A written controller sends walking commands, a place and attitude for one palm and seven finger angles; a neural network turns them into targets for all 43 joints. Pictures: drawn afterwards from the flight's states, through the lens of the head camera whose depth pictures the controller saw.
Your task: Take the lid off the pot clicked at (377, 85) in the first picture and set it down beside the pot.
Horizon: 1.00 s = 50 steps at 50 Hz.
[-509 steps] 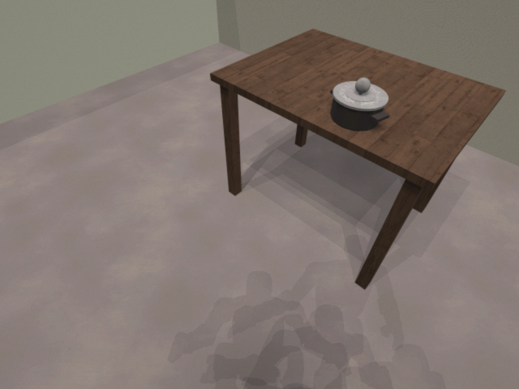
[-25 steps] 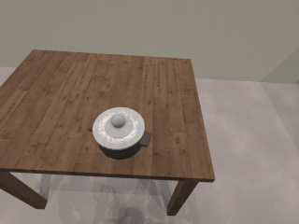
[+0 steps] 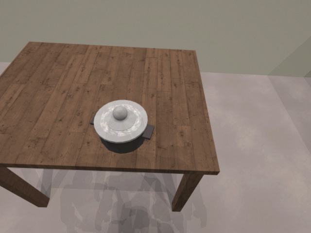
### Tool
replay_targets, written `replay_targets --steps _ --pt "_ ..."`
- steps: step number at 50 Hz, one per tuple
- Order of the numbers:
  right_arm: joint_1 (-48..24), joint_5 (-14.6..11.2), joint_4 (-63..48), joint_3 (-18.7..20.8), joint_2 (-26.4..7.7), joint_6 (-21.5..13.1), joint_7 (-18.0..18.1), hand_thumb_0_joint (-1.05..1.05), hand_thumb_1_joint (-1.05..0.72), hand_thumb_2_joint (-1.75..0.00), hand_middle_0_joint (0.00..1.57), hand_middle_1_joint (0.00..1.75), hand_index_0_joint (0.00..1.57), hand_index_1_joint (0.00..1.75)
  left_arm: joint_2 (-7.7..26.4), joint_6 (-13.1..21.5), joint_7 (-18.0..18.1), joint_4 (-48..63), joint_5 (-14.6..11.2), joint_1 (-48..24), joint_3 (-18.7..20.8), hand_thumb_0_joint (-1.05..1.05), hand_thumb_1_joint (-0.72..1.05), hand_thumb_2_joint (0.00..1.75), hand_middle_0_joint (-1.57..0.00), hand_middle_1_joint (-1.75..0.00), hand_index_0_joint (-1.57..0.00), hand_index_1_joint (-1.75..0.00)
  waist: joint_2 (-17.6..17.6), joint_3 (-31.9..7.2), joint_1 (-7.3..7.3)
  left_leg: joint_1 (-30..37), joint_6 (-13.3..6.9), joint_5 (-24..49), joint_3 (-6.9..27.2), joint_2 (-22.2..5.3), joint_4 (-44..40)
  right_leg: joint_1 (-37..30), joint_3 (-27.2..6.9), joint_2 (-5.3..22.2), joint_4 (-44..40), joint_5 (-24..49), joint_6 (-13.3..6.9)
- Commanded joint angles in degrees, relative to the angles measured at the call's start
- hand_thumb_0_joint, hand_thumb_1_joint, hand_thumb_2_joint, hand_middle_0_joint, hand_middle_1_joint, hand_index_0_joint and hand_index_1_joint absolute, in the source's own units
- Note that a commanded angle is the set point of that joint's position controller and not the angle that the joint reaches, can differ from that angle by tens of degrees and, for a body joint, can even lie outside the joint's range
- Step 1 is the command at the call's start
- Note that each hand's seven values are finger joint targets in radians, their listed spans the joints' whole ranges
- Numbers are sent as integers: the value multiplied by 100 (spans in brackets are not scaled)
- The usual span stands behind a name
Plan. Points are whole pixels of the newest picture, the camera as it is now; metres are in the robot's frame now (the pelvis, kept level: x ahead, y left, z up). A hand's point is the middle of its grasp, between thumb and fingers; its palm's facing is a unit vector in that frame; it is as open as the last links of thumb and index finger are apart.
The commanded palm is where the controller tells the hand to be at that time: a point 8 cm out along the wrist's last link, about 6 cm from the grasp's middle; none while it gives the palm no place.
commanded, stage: come to a stop and stand still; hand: left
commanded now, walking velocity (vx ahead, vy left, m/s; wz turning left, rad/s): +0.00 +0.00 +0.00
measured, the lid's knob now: (120, 113) +0.44 +0.14 +0.02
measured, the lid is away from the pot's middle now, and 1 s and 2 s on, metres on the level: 0.00 0.00 0.00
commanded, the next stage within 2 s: look again from close up in 0.96 s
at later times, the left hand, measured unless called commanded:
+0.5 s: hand out of the picture -0.02 +0.16 -0.18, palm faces +0.04 -0.99 -0.14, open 7.4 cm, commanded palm none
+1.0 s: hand out of the picture +0.01 +0.16 -0.18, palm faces +0.04 -0.99 -0.13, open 7.3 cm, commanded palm none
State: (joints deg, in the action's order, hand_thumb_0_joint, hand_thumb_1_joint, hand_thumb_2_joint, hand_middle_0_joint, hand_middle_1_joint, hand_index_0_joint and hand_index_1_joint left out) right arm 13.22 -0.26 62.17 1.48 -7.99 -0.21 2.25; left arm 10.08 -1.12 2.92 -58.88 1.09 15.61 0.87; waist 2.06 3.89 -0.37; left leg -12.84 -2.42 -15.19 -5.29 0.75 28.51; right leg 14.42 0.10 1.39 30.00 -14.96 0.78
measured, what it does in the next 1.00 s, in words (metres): stands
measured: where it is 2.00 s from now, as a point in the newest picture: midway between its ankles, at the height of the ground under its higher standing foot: outside the picture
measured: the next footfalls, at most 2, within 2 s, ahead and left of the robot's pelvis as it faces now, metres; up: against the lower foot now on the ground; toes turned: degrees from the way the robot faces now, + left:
none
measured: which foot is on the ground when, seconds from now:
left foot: down 0.00-1.00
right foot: down 0.00-1.00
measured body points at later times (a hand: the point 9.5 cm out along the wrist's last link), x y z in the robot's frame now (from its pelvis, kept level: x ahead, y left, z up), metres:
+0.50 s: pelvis +0.00 +0.01 +0.00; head +0.01 +0.02 +0.45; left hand -0.02 +0.21 -0.17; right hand -0.05 -0.20 -0.15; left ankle +0.00 +0.09 -0.74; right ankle +0.01 -0.13 -0.74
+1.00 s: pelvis +0.04 +0.01 +0.00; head +0.05 +0.03 +0.45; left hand +0.01 +0.21 -0.17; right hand +0.02 -0.20 -0.15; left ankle +0.00 +0.09 -0.74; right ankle +0.01 -0.13 -0.74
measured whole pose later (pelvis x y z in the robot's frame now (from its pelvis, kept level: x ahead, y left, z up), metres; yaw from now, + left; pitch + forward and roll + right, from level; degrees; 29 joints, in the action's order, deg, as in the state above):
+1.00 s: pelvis +0.04 +0.01 +0.00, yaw +1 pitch +0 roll +0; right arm 17.7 -0.4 66.2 -0.4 -5.5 -2.8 2.8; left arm 7.2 1.3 3.2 -63.6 0.7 18.5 -1.0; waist 2.4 1.6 -0.1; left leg -8.8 -2.9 -16.6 -4.0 1.3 25.4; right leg 9.1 0.8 1.5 24.6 -15.4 1.4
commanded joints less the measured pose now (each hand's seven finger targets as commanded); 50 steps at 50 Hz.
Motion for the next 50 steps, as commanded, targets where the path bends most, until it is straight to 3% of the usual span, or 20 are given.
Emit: replay_targets --steps 1,3,4,6,8,10,12,17,20,22,24,26,30,33,40,41,45,50 --pt "196 46 -394 157 -711 8 -40 0 -90 -90 20 30 20 30 534 8 -11 242 10 511 101 0 90 90 -20 -30 -20 -30 -287 -303 -58 -117 -152 979 912 -1046 -481 106 -398 381 -103 885 -194" --pt "214 54 -441 139 -607 3 -90 0 -90 -90 20 30 20 30 560 46 -11 276 34 485 71 0 90 90 -20 -30 -20 -30 -93 -292 -32 -320 -35 -391 754 -748 -453 169 -724 515 -545 195 -257" --pt "259 64 -417 123 -564 21 -115 0 -90 -90 20 30 20 30 622 60 -18 291 38 401 48 0 90 90 -20 -30 -20 -30 4 -181 18 -320 37 -933 663 -594 -421 413 -918 599 -860 -601 -316" --pt "450 111 -346 92 -503 71 -160 0 -90 -90 20 30 20 30 731 76 -52 286 49 326 46 0 90 90 -20 -30 -20 -30 278 158 62 -263 59 -1400 599 -466 -366 948 -1069 595 -1449 -2252 -358" --pt "661 146 -285 78 -502 87 -194 0 -90 -90 20 30 20 30 795 87 -61 303 53 289 57 0 90 90 -20 -30 -20 -30 423 322 117 -157 84 -1311 501 -340 -118 1352 -1212 648 -1785 -2890 -370" --pt "893 163 -205 36 -429 59 -191 0 -90 -90 20 30 20 30 772 103 -73 301 28 253 57 0 90 90 -20 -30 -20 -30 310 297 169 -22 74 -1042 457 -330 -119 1355 -1072 594 -1724 -2570 -380" --pt "969 169 -192 30 -476 33 -162 0 -90 -90 20 30 20 30 674 96 -99 293 21 301 58 0 90 90 -20 -30 -20 -30 -5 276 128 -280 29 -1306 590 -386 -388 1071 -831 412 -1388 -2271 -372" --pt "823 139 -188 31 -618 -75 -113 0 -90 -90 20 30 20 30 252 93 -148 149 35 636 -13 0 90 90 -20 -30 -20 -30 -815 169 -100 -1049 -168 -2263 1302 -852 -1493 150 -31 -28 -303 -947 -211" --pt "848 91 -133 -16 -505 -165 -89 0 -90 -90 20 30 20 30 105 165 -114 -15 21 808 -85 0 90 90 -20 -30 -20 -30 -578 45 -148 -861 -196 -1513 1332 -854 -1399 -150 -105 106 -425 -157 -232" --pt "936 68 -67 -48 -404 -195 -79 0 -90 -90 20 30 20 30 120 196 -87 -91 8 856 -95 0 90 90 -20 -30 -20 -30 -370 171 -131 -779 -159 -1250 1246 -794 -1276 -103 -231 238 -683 -152 -252" --pt "1061 47 29 -61 -289 -216 -81 0 -90 -90 20 30 20 30 162 220 -60 -164 1 880 -101 0 90 90 -20 -30 -20 -30 -492 314 -73 -624 -114 -1039 1203 -739 -1235 64 -279 336 -733 -103 -265" --pt "1164 32 93 -70 -236 -217 -61 0 -90 -90 20 30 20 30 124 238 -56 -241 -11 885 -123 0 90 90 -20 -30 -20 -30 -159 413 -48 -521 -119 -452 1109 -716 -1081 53 -280 338 -749 272 -289" --pt "1298 13 214 -101 -166 -307 -11 0 -90 -90 20 30 20 30 1 316 -13 -338 -49 1039 -154 0 90 90 -20 -30 -20 -30 -142 -290 15 285 -97 1382 839 -703 -608 -199 -352 463 -665 1311 -293" --pt "1244 4 267 -99 -145 -315 17 0 -90 -90 20 30 20 30 -7 327 4 -373 -56 1044 -155 0 90 90 -20 -30 -20 -30 -253 -308 28 408 -84 1858 825 -729 -545 -257 -347 481 -644 1575 -299" --pt "1132 4 364 -119 -122 -297 44 0 -90 -90 20 30 20 30 -68 300 19 -438 -50 1021 -163 0 90 90 -20 -30 -20 -30 -202 -56 25 463 -85 2008 826 -765 -633 -252 -304 495 -735 1545 -265" --pt "1110 3 361 -120 -131 -287 45 0 -90 -90 20 30 20 30 -34 293 13 -430 -52 990 -164 0 90 90 -20 -30 -20 -30 -52 51 24 412 -96 1988 850 -773 -666 -239 -288 481 -742 1555 -271" --pt "1075 13 374 -136 -162 -290 47 0 -90 -90 20 30 20 30 -32 277 19 -445 -58 958 -167 0 90 90 -20 -30 -20 -30 -341 10 12 475 -85 1960 838 -761 -746 -291 -315 500 -789 1396 -243" --pt "1013 10 324 -143 -211 -285 37 0 -90 -90 20 30 20 30 28 274 6 -426 -57 906 -160 0 90 90 -20 -30 -20 -30 -280 -37 15 466 -85 1774 831 -748 -789 -370 -324 516 -849 1404 -233"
